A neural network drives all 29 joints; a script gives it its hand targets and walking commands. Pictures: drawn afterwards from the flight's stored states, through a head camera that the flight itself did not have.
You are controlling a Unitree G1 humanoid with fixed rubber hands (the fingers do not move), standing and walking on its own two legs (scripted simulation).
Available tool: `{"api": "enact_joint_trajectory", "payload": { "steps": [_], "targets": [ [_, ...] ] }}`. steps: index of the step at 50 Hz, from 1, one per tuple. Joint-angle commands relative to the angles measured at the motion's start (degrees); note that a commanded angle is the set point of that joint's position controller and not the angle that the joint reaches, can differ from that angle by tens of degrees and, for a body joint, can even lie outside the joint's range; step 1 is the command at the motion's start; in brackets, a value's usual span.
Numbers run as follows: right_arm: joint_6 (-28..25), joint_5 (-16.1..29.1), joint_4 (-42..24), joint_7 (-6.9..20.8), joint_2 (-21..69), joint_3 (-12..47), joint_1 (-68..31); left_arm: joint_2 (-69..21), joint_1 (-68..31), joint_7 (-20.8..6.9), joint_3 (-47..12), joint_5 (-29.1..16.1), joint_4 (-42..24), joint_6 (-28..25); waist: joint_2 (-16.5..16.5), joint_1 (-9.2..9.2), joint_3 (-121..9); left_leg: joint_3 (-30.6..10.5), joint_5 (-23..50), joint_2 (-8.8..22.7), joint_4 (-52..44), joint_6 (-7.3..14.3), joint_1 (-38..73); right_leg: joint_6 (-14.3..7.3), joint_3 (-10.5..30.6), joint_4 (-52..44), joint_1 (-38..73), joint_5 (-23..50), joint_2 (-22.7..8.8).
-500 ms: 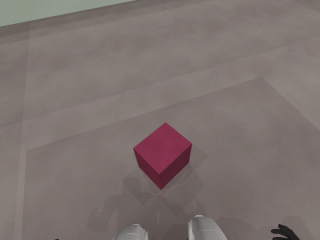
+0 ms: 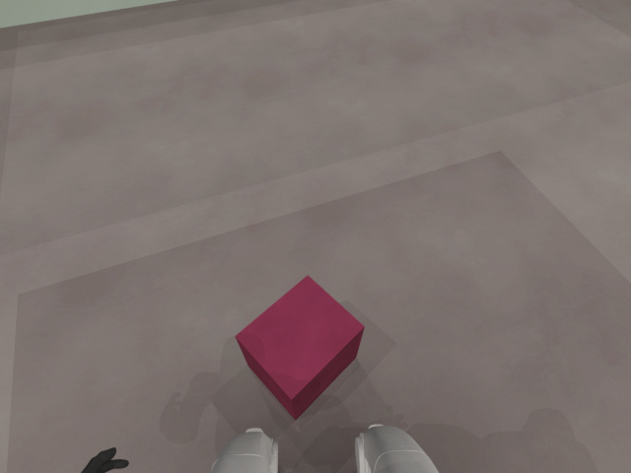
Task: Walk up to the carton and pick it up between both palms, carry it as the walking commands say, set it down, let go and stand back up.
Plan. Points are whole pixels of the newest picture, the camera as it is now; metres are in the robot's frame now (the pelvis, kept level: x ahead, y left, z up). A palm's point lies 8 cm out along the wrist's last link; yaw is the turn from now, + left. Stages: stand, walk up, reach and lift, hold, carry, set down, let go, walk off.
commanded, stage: walk up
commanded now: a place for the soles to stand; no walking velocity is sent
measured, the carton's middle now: (301, 347) +0.46 +0.05 -0.61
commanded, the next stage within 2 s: none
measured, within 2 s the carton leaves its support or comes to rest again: neither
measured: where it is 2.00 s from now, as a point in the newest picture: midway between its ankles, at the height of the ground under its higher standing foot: (417, 457)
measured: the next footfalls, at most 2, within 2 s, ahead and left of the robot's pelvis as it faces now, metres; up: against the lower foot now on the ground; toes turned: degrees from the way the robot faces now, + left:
right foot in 0.04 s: +0.09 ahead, -0.12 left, +0.00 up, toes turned -2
right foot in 1.36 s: +0.15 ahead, -0.23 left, +0.00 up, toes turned +16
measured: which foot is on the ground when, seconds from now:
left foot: down 0.00-1.00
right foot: up 0.00-0.02, down 0.04-1.00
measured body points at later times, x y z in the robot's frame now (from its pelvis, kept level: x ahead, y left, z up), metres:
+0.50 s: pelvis +0.04 -0.01 +0.00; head +0.09 -0.03 +0.45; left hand +0.17 +0.28 -0.11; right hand +0.15 -0.32 -0.12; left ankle +0.06 +0.13 -0.70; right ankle +0.05 -0.12 -0.69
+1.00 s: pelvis +0.02 +0.00 +0.03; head +0.04 +0.00 +0.48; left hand +0.07 +0.30 -0.11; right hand +0.12 -0.30 -0.10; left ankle +0.06 +0.13 -0.70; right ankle +0.05 -0.12 -0.69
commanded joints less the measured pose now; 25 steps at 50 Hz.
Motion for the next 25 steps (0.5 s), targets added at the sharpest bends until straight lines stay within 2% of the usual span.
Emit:
{"api": "enact_joint_trajectory", "payload": {
  "steps": [1,2,3,4,5,6,7,8,9,10,11,12,13,14,15,16,17,18,19,20,21,22,23,24,25],
  "targets": [
    [1.7,0.8,-4.9,-1.1,-11.7,-1.9,0.0,18.6,5.1,1.9,5.1,2.2,-2.3,-2.3,-6.3,2.78,-6.8,-1.9,8.9,1.7,13.0,3.9,-10.8,-5.4,23.2,-35.7,9.9,23.2,-12.2],
    [2.2,1.6,-5.0,-1.1,-10.1,-2.1,-0.5,19.6,-1.0,1.9,4.6,1.3,-4.2,-2.1,-4.6,0.83,-10.4,0.2,-7.2,-0.1,11.2,3.1,-6.7,-10.4,28.1,-36.5,8.0,26.6,-18.9],
    [2.4,1.7,-2.8,-1.2,-13.3,-3.4,-0.8,18.3,-4.3,1.6,4.2,1.0,-3.6,-1.7,-1.0,1.06,-11.0,-2.3,-14.1,1.1,10.8,3.3,-3.1,-12.8,23.5,-34.4,5.7,23.3,-18.5],
    [2.0,1.9,-1.4,-1.1,-13.8,-2.9,0.3,16.7,-8.2,1.7,2.9,0.6,-3.0,-2.0,-1.4,-0.93,-8.4,-2.9,-9.6,0.5,8.1,3.9,3.5,-12.9,20.8,-29.6,-2.0,24.8,-16.4],
    [1.6,1.8,0.4,-0.7,-12.9,-2.9,1.8,14.6,-8.0,2.0,2.4,0.2,-3.0,-2.0,-3.1,-1.53,-8.9,-3.7,-6.3,1.4,-0.1,5.1,6.0,-10.0,15.1,-26.5,-1.2,23.2,-13.7],
    [1.1,1.0,0.0,-0.6,-12.7,-2.6,0.3,13.7,-6.6,2.1,2.5,-0.4,-2.9,-1.6,4.5,-0.69,-9.2,-4.7,7.4,3.3,-2.5,4.7,9.0,-7.6,10.7,-22.7,-1.6,26.4,-9.9],
    [1.0,1.9,0.1,-0.4,-13.0,-2.8,-0.3,12.6,-5.9,2.3,2.1,-0.9,-2.5,-1.7,2.8,-0.03,-11.2,-7.6,17.1,5.1,-3.2,5.0,9.5,-3.9,5.0,-20.7,1.7,29.2,-7.7],
    [1.3,1.2,0.1,-0.4,-13.9,-2.1,-2.1,12.7,-4.6,2.2,1.2,-0.7,-0.5,-1.7,3.0,0.16,-14.2,-14.1,18.5,7.5,-5.0,7.4,8.7,-2.3,5.6,-19.1,3.1,28.8,-5.6],
    [1.0,1.0,-0.3,-0.6,-14.5,-2.1,-2.0,13.0,-5.8,2.6,1.5,-0.8,-0.6,-2.0,2.1,1.1,-12.7,-13.9,22.5,8.1,-4.4,8.0,6.0,-1.7,3.2,-16.6,7.3,33.5,-4.7],
    [1.3,1.4,0.5,-0.8,-14.4,-2.0,-6.3,13.3,-5.1,2.8,2.3,-1.0,0.5,-2.3,0.0,2.65,-14.0,-14.7,27.1,8.1,-0.1,8.7,3.3,-1.6,5.1,-17.2,10.2,39.8,-5.6],
    [1.5,2.3,0.4,-0.6,-12.3,-2.1,-8.4,13.6,-3.4,3.1,2.2,-1.2,1.6,-2.2,-1.9,3.4,-13.7,-9.8,24.8,5.5,4.5,6.9,0.5,-1.3,8.6,-20.8,13.1,43.1,-8.2],
    [2.3,1.4,1.1,-0.5,-11.0,-1.6,-8.7,14.3,-2.1,3.7,2.2,-1.3,2.2,-2.5,-2.2,3.51,-14.5,-4.2,17.3,2.8,6.3,4.7,-2.6,-3.8,12.8,-22.0,18.5,51.4,-11.5],
    [2.7,2.7,0.5,-0.8,-11.4,-1.6,-8.6,15.8,-3.5,3.7,2.0,-1.1,2.6,-2.8,-2.3,3.19,-13.9,-3.4,11.1,1.3,7.6,3.1,-2.3,-5.7,15.6,-23.0,16.5,54.4,-14.7],
    [2.9,2.2,1.8,-0.9,-12.0,-1.8,-6.8,15.3,-6.0,3.6,2.0,-0.9,2.0,-2.7,-3.5,1.44,-14.8,-3.0,5.8,2.1,5.1,3.1,0.1,-8.6,15.2,-24.2,16.4,50.5,-15.1],
    [2.8,2.1,3.0,-0.9,-12.1,-0.9,-5.9,13.4,-7.0,3.7,1.7,-0.6,2.5,-2.5,-4.2,1.27,-12.6,-4.1,1.5,1.3,4.4,3.9,-0.7,-7.5,13.9,-26.0,15.4,50.8,-15.0],
    [2.9,1.3,2.9,-0.6,-12.1,-1.5,-7.3,13.7,-7.2,3.7,1.5,-0.6,2.1,-2.5,-0.4,1.1,-12.5,-3.5,2.9,1.9,3.2,3.5,0.3,-7.5,12.9,-26.0,13.3,49.4,-15.3],
    [2.6,1.7,3.6,-0.5,-10.8,-1.1,-6.6,13.0,-7.4,3.6,2.2,-0.6,3.3,-2.1,-3.1,1.33,-13.0,-2.7,-1.8,2.3,2.0,3.7,1.2,-5.8,11.2,-25.6,15.3,50.0,-13.4],
    [2.8,1.5,3.5,-0.2,-10.7,-1.5,-6.7,12.3,-9.2,3.4,1.0,0.1,2.6,-2.0,-5.3,0.97,-12.8,-3.1,4.4,2.8,0.7,4.4,3.3,-5.8,7.8,-26.1,12.4,42.0,-12.0],
    [2.5,1.1,3.3,-0.3,-12.0,-2.1,-6.5,13.9,-9.8,3.2,1.4,-0.4,2.5,-1.9,-2.5,0.35,-10.0,-3.8,12.3,3.0,-1.5,3.8,5.2,-5.2,9.6,-24.9,9.1,41.7,-12.4],
    [2.1,1.3,5.1,-0.2,-10.7,-1.9,-5.5,11.9,-11.1,3.1,1.4,-0.9,1.2,-1.8,-1.5,-0.02,-11.8,-5.4,16.6,3.9,-4.9,5.2,10.7,-5.5,6.2,-22.3,5.5,35.0,-10.5],
    [1.7,0.8,5.1,-0.4,-12.3,-1.5,-5.2,12.0,-12.7,2.8,1.4,-0.1,1.1,-1.4,-2.5,-0.79,-13.2,-11.2,25.2,7.1,-7.6,7.4,13.0,-3.2,3.2,-19.3,5.6,32.2,-7.3],
    [1.1,0.9,5.1,-0.3,-13.1,-2.1,-4.9,10.6,-13.6,2.6,1.0,-0.5,0.9,-1.2,0.4,-0.56,-16.2,-18.9,24.2,11.0,-11.9,10.2,13.6,-1.6,1.0,-14.1,5.9,29.5,-3.7],
    [0.9,0.4,5.0,-0.3,-15.2,-2.2,-9.3,9.1,-13.0,2.5,1.2,-1.1,2.2,-0.7,7.2,0.69,-15.0,-20.8,25.9,13.3,-13.1,12.4,11.5,-0.1,1.0,-12.9,6.6,24.5,-2.4],
    [1.2,0.3,4.8,-0.4,-15.6,-1.6,-11.0,10.1,-11.6,2.5,0.8,-0.6,3.2,-0.9,9.3,1.44,-13.4,-21.1,20.4,13.8,-13.9,13.1,7.7,-0.2,1.1,-15.7,8.6,19.8,-2.6],
    [1.3,0.6,4.7,-0.2,-14.5,-2.0,-14.2,11.0,-8.3,2.6,1.6,-0.9,4.5,-1.1,8.9,2.6,-15.2,-20.0,17.3,13.4,-13.0,12.4,6.0,-0.5,1.1,-17.4,11.4,19.6,-2.5]
  ]
}}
